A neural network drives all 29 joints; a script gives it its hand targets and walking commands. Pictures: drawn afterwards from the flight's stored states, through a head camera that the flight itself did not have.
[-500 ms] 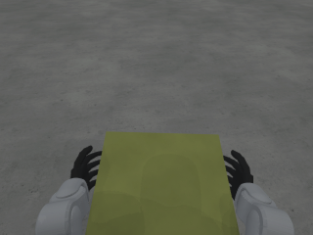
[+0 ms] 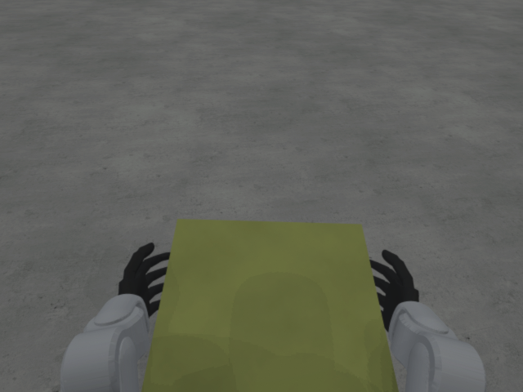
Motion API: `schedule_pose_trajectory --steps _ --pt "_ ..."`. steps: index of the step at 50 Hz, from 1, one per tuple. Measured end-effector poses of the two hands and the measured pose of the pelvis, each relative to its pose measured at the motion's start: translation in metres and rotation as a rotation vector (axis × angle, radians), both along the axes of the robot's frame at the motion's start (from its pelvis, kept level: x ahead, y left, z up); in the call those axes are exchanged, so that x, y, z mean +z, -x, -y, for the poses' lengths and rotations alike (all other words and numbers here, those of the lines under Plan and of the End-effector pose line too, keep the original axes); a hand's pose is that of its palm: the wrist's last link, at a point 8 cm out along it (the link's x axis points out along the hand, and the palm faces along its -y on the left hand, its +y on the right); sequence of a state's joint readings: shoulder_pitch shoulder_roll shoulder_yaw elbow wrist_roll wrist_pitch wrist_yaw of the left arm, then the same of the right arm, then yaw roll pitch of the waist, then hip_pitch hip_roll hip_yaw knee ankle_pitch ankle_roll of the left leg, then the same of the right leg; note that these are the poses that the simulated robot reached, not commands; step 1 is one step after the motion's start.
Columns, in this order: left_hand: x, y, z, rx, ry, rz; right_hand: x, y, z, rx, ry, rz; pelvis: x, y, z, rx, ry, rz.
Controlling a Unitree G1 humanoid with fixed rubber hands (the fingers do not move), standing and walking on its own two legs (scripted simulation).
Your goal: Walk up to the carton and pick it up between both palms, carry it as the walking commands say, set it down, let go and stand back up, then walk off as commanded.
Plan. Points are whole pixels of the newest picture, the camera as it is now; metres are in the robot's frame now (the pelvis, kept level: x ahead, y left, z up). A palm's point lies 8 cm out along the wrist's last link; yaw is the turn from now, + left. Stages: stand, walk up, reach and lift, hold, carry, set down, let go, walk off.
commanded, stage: carry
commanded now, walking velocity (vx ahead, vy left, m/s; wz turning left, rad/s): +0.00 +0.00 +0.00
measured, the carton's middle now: (265, 325) +0.23 +0.00 +0.02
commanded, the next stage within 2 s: none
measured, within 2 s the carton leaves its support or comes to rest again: neither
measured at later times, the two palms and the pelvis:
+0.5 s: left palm (133, 340) +0.20 +0.18 +0.04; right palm (392, 348) +0.19 -0.17 +0.05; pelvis -0.06 +0.01 -0.01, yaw -1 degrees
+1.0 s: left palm (125, 337) +0.20 +0.19 +0.04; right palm (382, 338) +0.20 -0.15 +0.05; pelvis -0.06 +0.01 +0.00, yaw +0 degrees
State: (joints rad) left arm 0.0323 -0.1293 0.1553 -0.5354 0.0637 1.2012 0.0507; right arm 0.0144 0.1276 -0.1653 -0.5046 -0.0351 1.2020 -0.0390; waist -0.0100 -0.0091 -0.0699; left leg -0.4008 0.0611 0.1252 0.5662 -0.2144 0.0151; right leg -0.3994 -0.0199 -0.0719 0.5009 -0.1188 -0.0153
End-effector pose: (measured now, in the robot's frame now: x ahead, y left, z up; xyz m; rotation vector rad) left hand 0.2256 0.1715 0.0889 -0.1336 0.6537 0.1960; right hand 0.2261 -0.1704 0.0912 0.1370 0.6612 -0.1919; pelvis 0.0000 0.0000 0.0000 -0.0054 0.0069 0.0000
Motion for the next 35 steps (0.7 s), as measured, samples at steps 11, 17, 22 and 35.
schedule_pose_trajectory --steps 11,17,22,35 --pt "-0.011 0.019 -0.002 0.003 -0.007 0.008 -0.009 0.015 -0.002 0.012 0.008 0.009 -0.007 0.026 0.0 -0.002 0.003 0.014" --pt "-0.028 0.029 -0.008 0.033 -0.02 -0.012 -0.027 0.013 -0.008 0.055 0.018 -0.01 -0.015 0.037 0.002 0.001 -0.001 0.022" --pt "-0.047 0.029 -0.007 -0.017 -0.023 -0.035 -0.039 0.024 -0.008 0.023 0.033 -0.032 -0.015 0.05 -0.005 -0.025 0.015 0.018" --pt "-0.033 0.029 -0.004 -0.026 -0.038 0.02 -0.033 0.03 -0.003 0.025 0.038 0.023 -0.001 0.067 -0.005 -0.008 0.018 -0.015"
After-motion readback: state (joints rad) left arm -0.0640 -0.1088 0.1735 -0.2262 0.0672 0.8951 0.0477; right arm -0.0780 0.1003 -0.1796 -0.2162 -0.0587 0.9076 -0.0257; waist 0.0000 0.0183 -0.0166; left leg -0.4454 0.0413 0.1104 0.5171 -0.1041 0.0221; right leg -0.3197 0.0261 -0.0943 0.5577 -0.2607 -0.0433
